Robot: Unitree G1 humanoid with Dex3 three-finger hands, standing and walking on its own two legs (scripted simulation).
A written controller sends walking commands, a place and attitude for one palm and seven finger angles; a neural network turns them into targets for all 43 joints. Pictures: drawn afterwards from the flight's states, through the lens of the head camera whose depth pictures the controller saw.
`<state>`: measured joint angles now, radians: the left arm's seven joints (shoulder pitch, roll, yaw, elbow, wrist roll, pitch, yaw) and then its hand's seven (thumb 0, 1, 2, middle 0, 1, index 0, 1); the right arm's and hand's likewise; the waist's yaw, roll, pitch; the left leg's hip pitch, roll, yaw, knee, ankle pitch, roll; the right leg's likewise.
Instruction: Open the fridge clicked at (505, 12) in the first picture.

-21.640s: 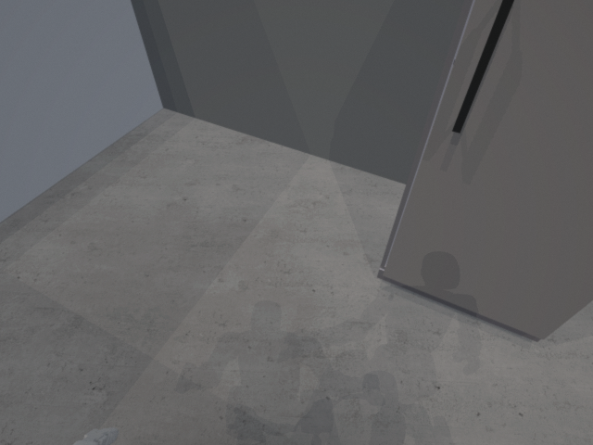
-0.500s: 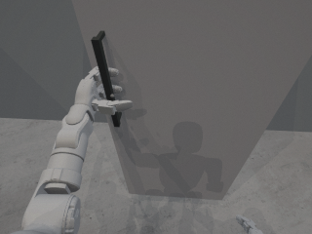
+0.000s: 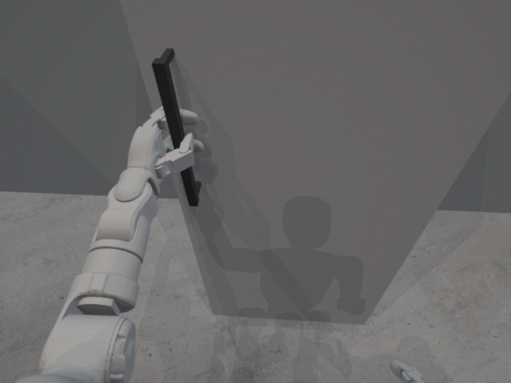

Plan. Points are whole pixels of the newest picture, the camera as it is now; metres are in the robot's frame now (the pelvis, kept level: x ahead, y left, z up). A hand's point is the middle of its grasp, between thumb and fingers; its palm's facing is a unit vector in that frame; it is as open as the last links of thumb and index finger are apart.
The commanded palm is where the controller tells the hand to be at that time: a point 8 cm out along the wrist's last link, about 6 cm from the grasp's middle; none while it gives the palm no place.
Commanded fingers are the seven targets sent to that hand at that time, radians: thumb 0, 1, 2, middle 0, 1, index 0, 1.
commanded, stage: grip the handle and tug to test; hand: left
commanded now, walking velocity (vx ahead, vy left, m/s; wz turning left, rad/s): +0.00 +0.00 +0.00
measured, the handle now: (183, 139) +0.47 +0.14 +0.16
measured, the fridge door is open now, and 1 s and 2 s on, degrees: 0 0 17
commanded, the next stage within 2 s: pull the door a little, standing still in 0.60 s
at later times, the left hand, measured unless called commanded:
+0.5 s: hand (188, 154) +0.41 +0.12 +0.17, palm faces -0.02 -1.00 +0.01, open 5.4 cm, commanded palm +0.37 +0.18 +0.17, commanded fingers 0.00 0.90 0.90 -0.45 -1.40 -0.45 -1.40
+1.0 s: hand (189, 156) +0.41 +0.12 +0.17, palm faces -0.01 -1.00 -0.01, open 5.6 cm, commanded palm +0.34 +0.17 +0.17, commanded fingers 0.00 0.90 0.90 -0.45 -1.40 -0.45 -1.40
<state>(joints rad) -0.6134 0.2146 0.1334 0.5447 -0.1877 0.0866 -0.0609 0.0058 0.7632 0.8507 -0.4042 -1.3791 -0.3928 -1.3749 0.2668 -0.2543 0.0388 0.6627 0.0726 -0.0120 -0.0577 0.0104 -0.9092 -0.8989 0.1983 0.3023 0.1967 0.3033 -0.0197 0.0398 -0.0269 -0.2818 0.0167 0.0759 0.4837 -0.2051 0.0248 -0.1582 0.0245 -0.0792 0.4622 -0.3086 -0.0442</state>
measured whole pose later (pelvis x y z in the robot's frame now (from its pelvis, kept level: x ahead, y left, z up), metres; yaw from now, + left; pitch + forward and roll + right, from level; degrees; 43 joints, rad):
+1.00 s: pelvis +0.04 -0.01 +0.00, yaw -1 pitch +1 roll +1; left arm -0.31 0.21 0.17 0.10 -0.21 0.26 -0.06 0.01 0.80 0.82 -0.32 -1.37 -0.30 -1.36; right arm 0.20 -0.25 0.04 0.57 0.06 0.06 -0.04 0.01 -0.91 -0.90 0.20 0.30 0.20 0.30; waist -0.02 0.04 -0.07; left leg -0.21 0.02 0.10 0.45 -0.25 0.01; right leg -0.10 0.03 -0.05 0.44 -0.35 -0.05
